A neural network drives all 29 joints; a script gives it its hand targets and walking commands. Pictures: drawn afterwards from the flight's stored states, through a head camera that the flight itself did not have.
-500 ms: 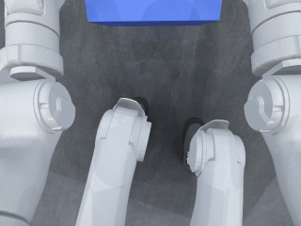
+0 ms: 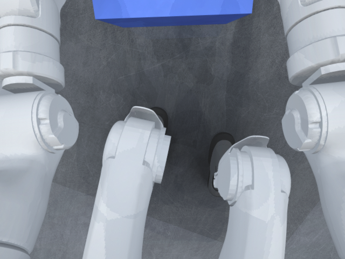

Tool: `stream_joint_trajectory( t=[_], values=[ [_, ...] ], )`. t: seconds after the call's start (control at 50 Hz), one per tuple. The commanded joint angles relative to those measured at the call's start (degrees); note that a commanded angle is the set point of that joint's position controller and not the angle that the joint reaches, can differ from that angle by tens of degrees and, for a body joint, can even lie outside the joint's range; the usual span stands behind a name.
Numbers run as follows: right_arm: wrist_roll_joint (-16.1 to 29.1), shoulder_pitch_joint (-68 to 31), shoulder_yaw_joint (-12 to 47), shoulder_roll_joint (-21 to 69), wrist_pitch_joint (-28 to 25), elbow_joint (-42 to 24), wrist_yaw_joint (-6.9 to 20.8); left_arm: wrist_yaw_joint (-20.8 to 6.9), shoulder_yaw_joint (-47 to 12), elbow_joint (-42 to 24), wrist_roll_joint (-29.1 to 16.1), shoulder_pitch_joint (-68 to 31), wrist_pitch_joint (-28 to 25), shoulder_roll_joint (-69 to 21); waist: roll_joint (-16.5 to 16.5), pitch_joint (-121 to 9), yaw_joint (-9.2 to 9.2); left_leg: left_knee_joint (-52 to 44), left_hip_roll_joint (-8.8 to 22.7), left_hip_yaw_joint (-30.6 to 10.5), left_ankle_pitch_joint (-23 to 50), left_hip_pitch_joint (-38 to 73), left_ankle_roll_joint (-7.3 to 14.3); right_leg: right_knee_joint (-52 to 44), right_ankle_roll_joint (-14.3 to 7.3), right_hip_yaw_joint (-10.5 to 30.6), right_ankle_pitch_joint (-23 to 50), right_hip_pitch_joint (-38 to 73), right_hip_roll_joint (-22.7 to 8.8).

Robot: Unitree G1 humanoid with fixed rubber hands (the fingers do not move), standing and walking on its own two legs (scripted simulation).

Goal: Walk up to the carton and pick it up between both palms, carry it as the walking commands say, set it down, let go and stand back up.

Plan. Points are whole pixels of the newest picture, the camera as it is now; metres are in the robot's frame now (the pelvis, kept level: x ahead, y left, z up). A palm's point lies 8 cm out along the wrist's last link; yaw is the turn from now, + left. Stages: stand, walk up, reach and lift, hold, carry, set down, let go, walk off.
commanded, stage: set down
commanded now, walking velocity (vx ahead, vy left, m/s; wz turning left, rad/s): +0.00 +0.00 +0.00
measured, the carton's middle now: out of the picture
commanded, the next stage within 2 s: none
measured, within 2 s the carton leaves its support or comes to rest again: rests again in 0.30 s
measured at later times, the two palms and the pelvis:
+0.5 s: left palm out of the picture +0.52 +0.29 -0.19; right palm out of the picture +0.60 -0.04 -0.19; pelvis +0.01 +0.01 +0.00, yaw -1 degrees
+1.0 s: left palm out of the picture +0.51 +0.30 -0.19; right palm out of the picture +0.60 -0.03 -0.20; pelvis +0.01 +0.00 -0.01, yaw +0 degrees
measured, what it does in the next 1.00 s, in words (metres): stands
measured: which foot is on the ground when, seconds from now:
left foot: down 0.00-1.00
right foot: down 0.00-1.00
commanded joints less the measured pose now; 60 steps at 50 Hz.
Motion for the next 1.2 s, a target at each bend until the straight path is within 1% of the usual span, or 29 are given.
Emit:
stream_joint_trajectory(
  t=[0.0, 0.02, 0.08, 0.1, 0.16, 0.18, 0.22, 0.26, 0.32, 0.36, 0.44, 0.46, 0.56, 0.58, 0.64, 0.7, 0.76, 0.8, 0.86, 0.88, 0.92, 0.94, 1.0, 1.06, 1.1, 1.12, 1.14, 1.16, 1.18],
  values=[
    [4.05, -27.33, 8.49, 50.42, -2.67, -12.65, 15.36, -15.03, -14.34, -4.55, -4.41, -29.03, -1.52, -42.73, -7.12, -61.60, 7.90, -7.96, -2.81, 2.55, 18.80, 26.74, 2.32, -9.24, -1.17, -1.43, 13.04, 23.85, 0.37],
    [4.89, -29.00, 9.25, 49.64, -3.21, -14.74, 15.13, -14.74, -14.60, -6.67, -4.69, -30.94, -2.06, -42.02, -6.12, -63.18, 8.16, -7.24, -2.60, 2.78, 19.26, 28.03, 2.36, -9.22, -1.36, -0.82, 13.30, 23.98, 0.44],
    [6.53, -30.73, 11.80, 49.42, -3.81, -16.40, 14.87, -14.25, -14.37, -8.96, -5.07, -31.87, -2.80, -39.43, -7.41, -66.23, 9.84, -6.05, -2.45, 2.56, 22.59, 28.44, 2.57, -8.41, -1.46, -0.07, 16.39, 25.75, 0.02],
    [6.09, -31.15, 11.24, 48.69, -4.05, -17.03, 14.76, -14.12, -14.90, -11.05, -5.91, -33.67, -3.18, -41.00, -8.20, -66.57, 8.84, -6.68, -2.59, 2.07, 22.77, 28.39, 2.52, -7.88, -1.44, -0.93, 17.08, 26.72, 0.16],
    [7.85, -32.31, 12.79, 48.52, -4.89, -18.64, 14.00, -12.95, -16.34, -15.57, -7.52, -37.19, -4.68, -38.19, -6.94, -73.03, 8.62, -5.27, -2.24, 2.09, 26.25, 32.00, 2.09, -7.22, -1.87, 0.02, 20.03, 29.49, 0.19],
    [8.36, -32.12, 12.80, 48.66, -4.80, -17.52, 13.80, -12.66, -17.27, -14.86, -7.60, -36.99, -4.68, -37.40, -5.72, -73.37, 9.30, -5.42, -2.51, 2.11, 27.07, 32.80, 1.90, -6.62, -1.68, -0.35, 19.86, 29.02, 0.21],
    [7.71, -30.43, 12.02, 47.42, -4.90, -16.20, 13.74, -12.27, -18.62, -13.88, -8.59, -37.18, -4.56, -38.33, -3.53, -71.10, 7.35, -5.51, -2.29, 1.53, 27.53, 35.81, 1.22, -6.57, -1.90, -0.87, 17.86, 26.69, 0.30],
    [7.02, -28.71, 11.45, 46.36, -4.50, -13.01, 14.11, -12.14, -18.15, -11.33, -7.82, -36.05, -4.31, -38.13, -1.98, -67.09, 7.48, -6.20, -2.07, 1.69, 25.01, 35.16, 0.79, -7.06, -2.06, -0.87, 15.43, 24.80, 0.31],
    [5.96, -26.78, 10.80, 46.93, -4.34, -10.68, 15.10, -11.94, -17.50, -9.71, -6.99, -35.26, -4.27, -38.06, -2.57, -62.90, 7.02, -6.03, -2.39, 1.07, 24.33, 36.73, 1.11, -6.61, -2.16, -1.57, 12.43, 20.28, 0.15],
    [4.87, -25.52, 9.79, 46.72, -4.26, -9.35, 15.63, -12.29, -16.86, -6.54, -6.62, -33.22, -3.83, -40.48, -4.56, -60.78, 5.70, -6.17, -2.83, 0.37, 23.58, 36.01, 1.71, -6.35, -2.01, -2.05, 11.98, 19.47, 0.10],
    [5.75, -26.29, 10.54, 47.18, -4.46, -10.25, 16.71, -12.24, -15.28, -6.66, -5.31, -31.66, -4.42, -39.35, -5.09, -57.81, 8.46, -5.41, -2.73, -0.20, 26.28, 36.58, 2.96, -6.13, -1.97, -1.37, 12.24, 15.90, 0.12],
    [5.16, -24.96, 9.70, 46.81, -4.52, -10.34, 16.74, -12.28, -15.85, -7.11, -5.80, -31.73, -4.45, -40.50, -5.32, -58.24, 6.97, -5.41, -2.84, -0.43, 26.52, 36.73, 2.83, -6.09, -1.75, -1.76, 12.81, 16.56, 0.27],
    [4.87, -23.31, 9.13, 47.43, -4.47, -8.55, 17.12, -12.70, -15.66, -6.19, -5.10, -30.45, -4.33, -39.97, -3.92, -56.42, 7.59, -5.16, -2.69, -0.72, 26.31, 35.95, 3.06, -5.98, -2.10, -0.85, 13.04, 15.44, -0.01],
    [4.59, -23.08, 9.37, 46.15, -4.57, -9.08, 16.93, -12.79, -16.29, -7.16, -6.27, -30.58, -4.49, -39.87, -4.73, -56.99, 6.08, -4.65, -2.71, -0.71, 25.62, 36.17, 2.83, -5.63, -1.84, -1.28, 12.80, 16.01, -0.24],
    [3.77, -21.50, 8.17, 46.30, -4.37, -7.26, 16.78, -13.34, -16.25, -6.74, -5.84, -30.02, -4.27, -40.18, -3.88, -54.75, 5.98, -4.41, -2.69, -0.31, 24.98, 34.28, 2.73, -5.62, -2.14, -1.15, 13.47, 16.18, -0.05],
    [3.89, -22.36, 8.75, 46.40, -4.30, -8.62, 16.80, -13.40, -15.78, -5.90, -4.93, -29.09, -4.34, -39.05, -4.48, -53.57, 7.37, -4.98, -2.76, -0.31, 23.83, 32.57, 2.98, -5.85, -1.92, -0.72, 13.68, 16.96, -0.01],
    [2.58, -21.10, 7.82, 45.57, -4.11, -7.41, 16.58, -13.76, -15.06, -5.82, -4.99, -28.85, -4.23, -39.23, -6.01, -52.56, 6.03, -4.52, -2.81, 0.43, 20.47, 28.77, 2.89, -6.15, -1.96, -0.49, 13.09, 18.69, -0.38],
    [2.08, -19.60, 7.64, 45.32, -3.76, -6.32, 16.21, -13.92, -14.51, -6.05, -4.89, -29.48, -4.44, -37.09, -6.67, -50.90, 6.14, -3.91, -2.43, 0.72, 20.18, 26.93, 2.68, -5.77, -1.70, 0.11, 14.62, 20.36, -0.68],
    [2.07, -20.17, 7.62, 45.14, -3.85, -6.20, 16.16, -13.96, -14.94, -4.82, -4.47, -28.30, -4.42, -37.54, -5.90, -50.72, 6.42, -4.07, -2.57, 0.78, 21.32, 28.00, 2.44, -5.55, -1.54, -0.38, 14.93, 20.43, -0.44],
    [2.15, -20.96, 7.81, 44.90, -4.02, -7.25, 16.14, -13.99, -14.51, -4.58, -4.09, -27.91, -4.39, -37.05, -5.39, -50.17, 7.43, -4.21, -2.55, 0.39, 21.02, 28.00, 2.67, -5.79, -1.66, 0.13, 14.32, 19.90, -0.62],
    [1.21, -18.56, 6.10, 44.88, -3.59, -5.62, 16.25, -14.14, -13.84, -3.52, -3.33, -26.46, -3.96, -38.07, -4.05, -49.16, 6.28, -4.41, -2.48, 0.86, 19.39, 26.68, 2.42, -6.11, -1.85, 0.33, 14.22, 20.12, -0.51],
    [1.44, -20.20, 6.91, 43.97, -3.60, -5.70, 16.06, -14.00, -13.63, -4.55, -3.80, -27.72, -4.39, -36.40, -5.60, -48.72, 7.26, -3.53, -2.39, 0.65, 19.15, 26.68, 2.44, -5.55, -1.66, 0.76, 13.33, 19.99, -0.94],
    [1.70, -21.18, 7.22, 42.68, -3.74, -6.81, 16.10, -13.89, -13.63, -4.28, -3.82, -27.86, -4.53, -34.89, -6.64, -48.69, 6.97, -3.48, -2.18, 0.52, 19.13, 26.97, 2.58, -5.36, -1.40, 0.19, 13.48, 20.66, -1.23],
    [0.71, -18.97, 5.65, 41.69, -3.73, -5.60, 15.87, -13.37, -13.44, -4.17, -3.76, -28.26, -4.75, -33.67, -5.58, -48.59, 5.50, -3.78, -2.17, 0.22, 18.72, 27.18, 2.23, -5.11, -1.38, -0.35, 13.35, 20.26, -1.05],
    [1.10, -19.82, 5.75, 39.56, -3.92, -6.36, 15.56, -12.92, -12.51, -2.25, -3.19, -25.73, -4.70, -32.88, -5.72, -48.35, 6.89, -3.70, -2.13, 0.19, 18.14, 27.31, 2.42, -5.27, -1.16, -0.06, 12.38, 20.21, -1.43],
    [0.60, -19.40, 5.77, 39.19, -4.09, -6.08, 15.35, -12.61, -12.23, -2.92, -3.31, -26.22, -5.09, -32.50, -5.34, -48.23, 5.92, -3.22, -2.05, 0.07, 19.31, 28.02, 2.19, -5.24, -1.50, 0.04, 12.97, 19.89, -1.39],
    [0.40, -19.66, 4.97, 37.24, -4.24, -5.21, 15.16, -12.16, -11.88, -1.92, -2.54, -25.58, -5.15, -31.30, -4.35, -47.44, 6.24, -4.16, -2.29, 0.06, 18.82, 28.59, 1.90, -5.23, -1.17, -0.35, 12.17, 19.34, -1.39],
    [0.09, -18.69, 5.28, 36.96, -4.48, -4.79, 14.94, -11.69, -10.97, -1.90, -2.12, -24.74, -5.69, -29.70, -5.91, -47.76, 6.72, -3.52, -2.31, 0.12, 19.48, 27.32, 1.95, -5.18, -1.10, -0.07, 13.34, 20.21, -1.68],
    [0.20, -18.14, 5.00, 35.23, -4.43, -4.90, 14.64, -11.20, -10.69, -2.90, -2.36, -25.42, -5.93, -27.50, -5.60, -48.19, 6.16, -3.64, -2.13, -0.02, 19.70, 28.36, 1.88, -5.15, -0.75, -0.26, 13.04, 19.43, -1.76]
  ],
)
